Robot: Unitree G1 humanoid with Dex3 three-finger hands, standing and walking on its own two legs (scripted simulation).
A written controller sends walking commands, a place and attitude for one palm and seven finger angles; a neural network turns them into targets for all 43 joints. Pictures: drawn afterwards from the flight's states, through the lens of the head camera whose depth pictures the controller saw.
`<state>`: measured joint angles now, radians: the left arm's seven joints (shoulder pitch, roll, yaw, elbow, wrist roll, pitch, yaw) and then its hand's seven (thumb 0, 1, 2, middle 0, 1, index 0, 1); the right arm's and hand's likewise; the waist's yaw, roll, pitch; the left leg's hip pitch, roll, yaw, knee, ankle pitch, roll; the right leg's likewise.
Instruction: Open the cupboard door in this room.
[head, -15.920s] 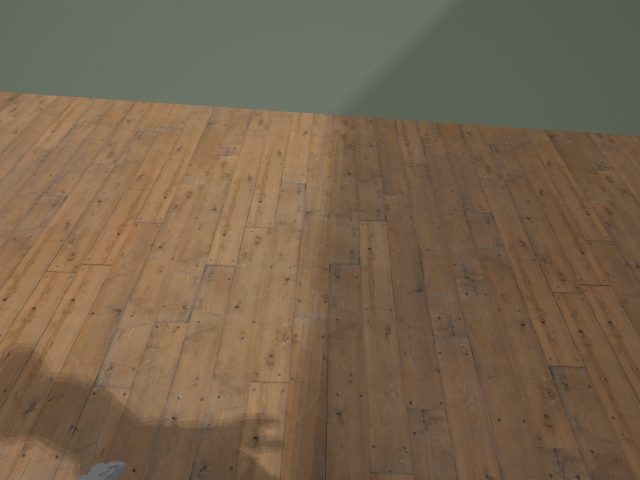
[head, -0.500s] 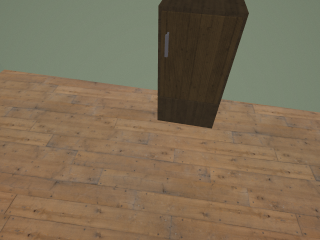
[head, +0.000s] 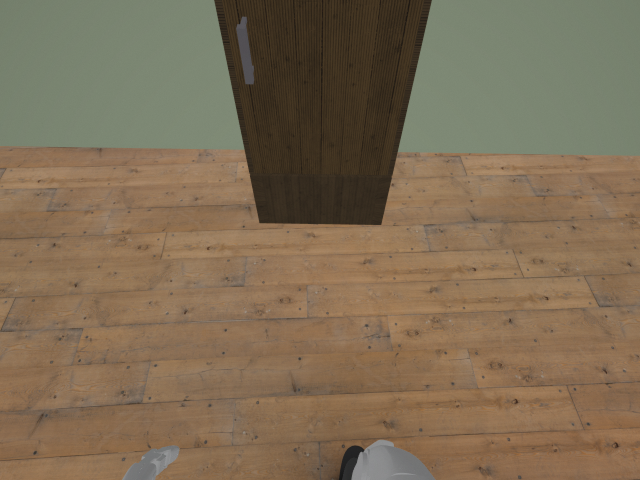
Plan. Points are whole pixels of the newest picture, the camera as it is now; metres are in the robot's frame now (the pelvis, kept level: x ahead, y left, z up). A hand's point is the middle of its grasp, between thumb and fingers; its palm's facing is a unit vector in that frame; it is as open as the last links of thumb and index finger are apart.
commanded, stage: take the last steps up to it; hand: left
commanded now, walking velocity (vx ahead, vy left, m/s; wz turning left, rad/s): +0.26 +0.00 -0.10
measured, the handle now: (246, 51) +0.97 +0.21 -0.02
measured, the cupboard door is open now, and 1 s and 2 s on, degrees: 0 0 0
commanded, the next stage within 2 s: come to a stop and stand still in 0.92 s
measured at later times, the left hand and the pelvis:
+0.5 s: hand (194, 455) +0.16 +0.19 -0.15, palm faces +0.11 -0.98 -0.17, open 7.3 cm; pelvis +0.20 +0.02 +0.03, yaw +1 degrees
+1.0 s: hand (234, 253) +0.49 +0.18 -0.14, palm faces -0.04 -0.97 -0.22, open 7.4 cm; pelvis +0.38 +0.00 +0.01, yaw -1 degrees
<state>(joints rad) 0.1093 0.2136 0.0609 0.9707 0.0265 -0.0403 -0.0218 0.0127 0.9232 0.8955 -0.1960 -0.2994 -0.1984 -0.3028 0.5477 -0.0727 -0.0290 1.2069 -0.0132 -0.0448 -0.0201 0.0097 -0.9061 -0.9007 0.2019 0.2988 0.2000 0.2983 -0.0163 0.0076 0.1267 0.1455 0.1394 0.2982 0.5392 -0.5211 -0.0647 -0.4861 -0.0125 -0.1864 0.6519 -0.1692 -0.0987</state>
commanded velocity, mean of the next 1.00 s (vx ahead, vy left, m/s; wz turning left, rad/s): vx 0.24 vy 0.00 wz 0.04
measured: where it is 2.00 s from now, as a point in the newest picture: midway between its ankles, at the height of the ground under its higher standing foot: (326, 387)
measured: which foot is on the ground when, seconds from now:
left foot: down 0.00-0.00, up 0.02-0.50, down 0.52-1.00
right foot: down 0.00-0.54, up 0.56-0.96, down 0.98-1.00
